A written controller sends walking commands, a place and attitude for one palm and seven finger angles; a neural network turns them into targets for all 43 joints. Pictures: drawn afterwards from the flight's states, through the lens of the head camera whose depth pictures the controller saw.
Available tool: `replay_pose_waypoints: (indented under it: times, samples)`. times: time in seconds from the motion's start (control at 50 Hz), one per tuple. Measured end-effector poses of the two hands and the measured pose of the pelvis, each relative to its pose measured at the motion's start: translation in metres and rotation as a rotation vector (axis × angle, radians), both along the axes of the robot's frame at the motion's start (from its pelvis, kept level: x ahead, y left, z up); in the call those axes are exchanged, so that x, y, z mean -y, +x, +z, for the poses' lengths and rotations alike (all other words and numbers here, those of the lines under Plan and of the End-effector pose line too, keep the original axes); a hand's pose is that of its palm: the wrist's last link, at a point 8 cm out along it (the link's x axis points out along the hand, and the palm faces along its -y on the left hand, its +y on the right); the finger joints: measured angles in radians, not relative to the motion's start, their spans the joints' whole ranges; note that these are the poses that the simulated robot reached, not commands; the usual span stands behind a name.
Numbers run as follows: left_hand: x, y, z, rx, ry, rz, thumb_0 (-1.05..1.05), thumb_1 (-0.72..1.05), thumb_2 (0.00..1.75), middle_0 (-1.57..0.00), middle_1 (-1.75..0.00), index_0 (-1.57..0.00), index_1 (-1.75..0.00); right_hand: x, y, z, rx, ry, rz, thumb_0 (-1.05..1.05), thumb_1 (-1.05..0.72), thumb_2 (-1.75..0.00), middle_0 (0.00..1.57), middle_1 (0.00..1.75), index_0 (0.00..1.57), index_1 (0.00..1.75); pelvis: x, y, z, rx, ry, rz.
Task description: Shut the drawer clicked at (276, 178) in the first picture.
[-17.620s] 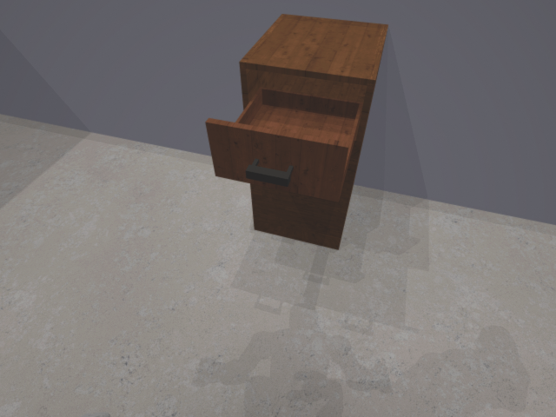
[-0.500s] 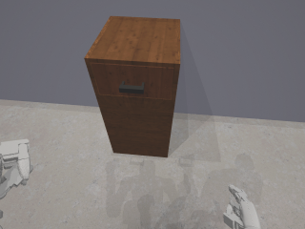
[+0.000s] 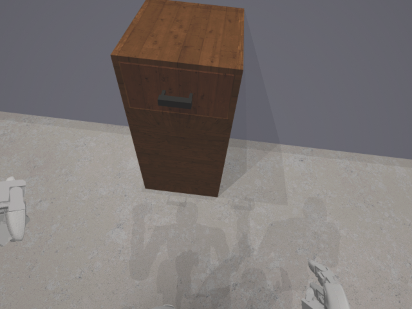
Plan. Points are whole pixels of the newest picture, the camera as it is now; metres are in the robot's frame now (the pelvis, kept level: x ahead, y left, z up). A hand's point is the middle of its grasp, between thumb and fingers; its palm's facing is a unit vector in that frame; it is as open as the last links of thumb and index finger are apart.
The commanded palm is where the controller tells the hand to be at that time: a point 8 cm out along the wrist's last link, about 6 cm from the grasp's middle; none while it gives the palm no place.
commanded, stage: step back with the hand held close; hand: left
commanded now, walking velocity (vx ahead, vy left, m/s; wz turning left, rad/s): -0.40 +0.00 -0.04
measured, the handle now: (176, 97) +0.74 +0.13 -0.07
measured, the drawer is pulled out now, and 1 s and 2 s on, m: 0.00 0.00 0.00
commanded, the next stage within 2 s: stop stepping back and stand still in 0.34 s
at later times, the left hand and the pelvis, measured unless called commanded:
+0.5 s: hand out of the picture +0.09 +0.23 +0.18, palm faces +0.36 -0.82 -0.44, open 3.3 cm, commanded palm +0.03 +0.27 +0.19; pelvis -0.10 -0.01 +0.01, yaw -1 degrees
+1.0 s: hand out of the picture +0.02 +0.21 +0.17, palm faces +0.35 -0.83 -0.43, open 3.3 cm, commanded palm -0.03 +0.26 +0.19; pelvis -0.17 -0.02 +0.01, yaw -2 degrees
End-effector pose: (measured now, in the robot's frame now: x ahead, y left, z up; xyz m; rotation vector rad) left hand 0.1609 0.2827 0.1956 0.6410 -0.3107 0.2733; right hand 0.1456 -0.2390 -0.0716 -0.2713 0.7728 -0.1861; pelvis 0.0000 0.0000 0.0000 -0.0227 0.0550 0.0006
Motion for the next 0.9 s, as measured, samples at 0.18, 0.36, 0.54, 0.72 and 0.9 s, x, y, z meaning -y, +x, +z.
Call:
replay_pose_waypoints:
  times: [0.18,0.36,0.54,0.72,0.9]
  samples:
    - [0.022,-0.037,-0.003,-0.011,-0.061,-0.046,0.02,0.88,0.89,-1.4,-1.6,-1.41,-1.6,0.002,0.001,0.008,0.076,0.032,0.019,0.01,-0.9,-0.9,0.21,0.3,0.2,0.3,0.007,-0.036,0.0,0.017,-0.001,0.006]
    - [-0.009,-0.079,-0.009,0.014,-0.083,0.039,0.01,0.88,0.89,-1.4,-1.6,-1.41,-1.6,-0.006,-0.047,0.015,0.046,-0.02,0.026,0.01,-0.9,-0.9,0.2,0.3,0.2,0.3,-0.002,-0.073,0.003,0.008,-0.009,0.042]
    - [0.02,-0.121,-0.002,-0.005,-0.105,-0.009,0.02,0.89,0.89,-1.4,-1.6,-1.41,-1.6,-0.012,-0.103,0.009,0.057,0.055,0.065,0.01,-0.9,-0.9,0.21,0.3,0.2,0.3,0.012,-0.116,0.006,-0.005,-0.001,-0.035]
    - [0.023,-0.139,-0.007,-0.024,-0.126,-0.025,0.01,0.88,0.89,-1.41,-1.6,-1.41,-1.6,0.021,-0.165,0.004,0.027,0.012,-0.073,0.01,-0.9,-0.9,0.21,0.3,0.2,0.3,0.011,-0.14,0.005,0.018,-0.006,-0.03]
    - [0.027,-0.164,-0.004,-0.023,-0.105,0.0,0.02,0.89,0.89,-1.4,-1.6,-1.41,-1.6,0.031,-0.189,0.011,0.065,0.001,-0.063,0.01,-0.9,-0.9,0.2,0.3,0.2,0.3,0.019,-0.162,0.008,0.058,0.026,-0.035]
